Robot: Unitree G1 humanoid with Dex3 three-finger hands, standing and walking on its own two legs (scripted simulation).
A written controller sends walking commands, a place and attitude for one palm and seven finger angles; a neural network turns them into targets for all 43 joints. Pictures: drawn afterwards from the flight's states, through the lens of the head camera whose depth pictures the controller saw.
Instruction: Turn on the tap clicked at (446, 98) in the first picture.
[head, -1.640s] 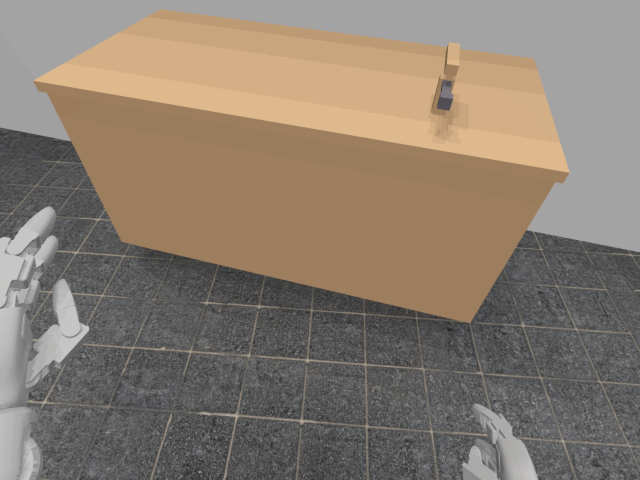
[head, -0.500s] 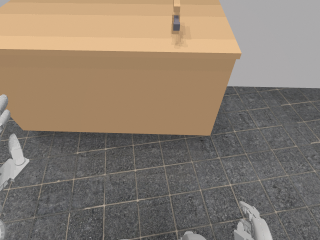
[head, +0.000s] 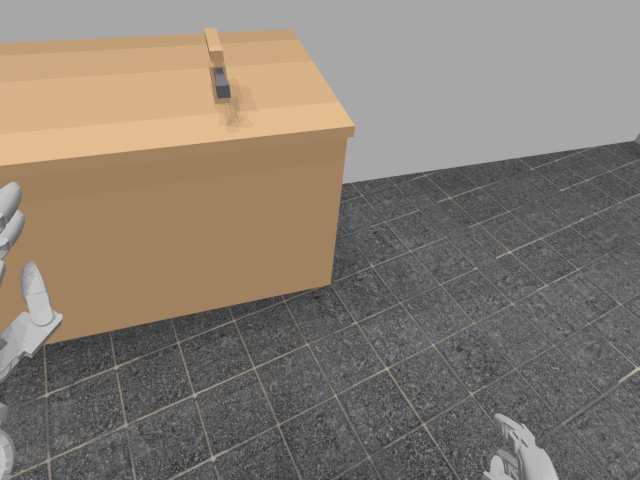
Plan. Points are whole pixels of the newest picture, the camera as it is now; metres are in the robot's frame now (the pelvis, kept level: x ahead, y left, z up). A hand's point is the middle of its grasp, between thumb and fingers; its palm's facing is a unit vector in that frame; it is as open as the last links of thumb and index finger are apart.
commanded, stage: walk to a spot facing it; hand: left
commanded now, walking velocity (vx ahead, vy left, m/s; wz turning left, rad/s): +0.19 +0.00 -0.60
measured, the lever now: (222, 89) +0.85 +0.27 +0.07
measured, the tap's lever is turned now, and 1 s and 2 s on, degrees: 0 0 0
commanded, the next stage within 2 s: take the last steps up to it in 0.06 s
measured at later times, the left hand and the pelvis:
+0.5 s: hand (214, 237) +0.32 +0.14 +0.17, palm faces +0.19 -0.84 -0.50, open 7.4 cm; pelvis +0.07 -0.05 +0.00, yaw -9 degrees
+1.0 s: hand (211, 186) +0.40 +0.17 +0.18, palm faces +0.40 -0.81 -0.43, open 7.4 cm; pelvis +0.17 -0.07 +0.00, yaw -3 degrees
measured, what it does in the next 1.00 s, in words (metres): walks ahead: right foot, then left foot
